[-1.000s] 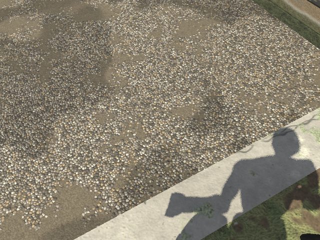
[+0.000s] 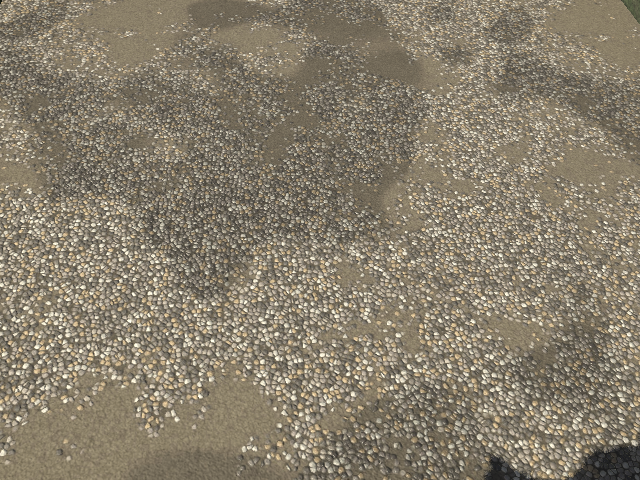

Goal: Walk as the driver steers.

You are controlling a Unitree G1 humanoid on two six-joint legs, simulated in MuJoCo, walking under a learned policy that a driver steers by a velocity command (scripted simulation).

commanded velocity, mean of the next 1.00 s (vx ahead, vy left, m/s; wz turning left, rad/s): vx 0.40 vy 0.00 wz -0.37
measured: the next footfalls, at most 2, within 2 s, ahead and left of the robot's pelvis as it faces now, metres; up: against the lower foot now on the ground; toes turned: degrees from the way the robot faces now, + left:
right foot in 0.26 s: +0.25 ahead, -0.16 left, +0.00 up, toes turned -17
left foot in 0.62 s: +0.27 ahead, +0.09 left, +0.00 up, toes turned -25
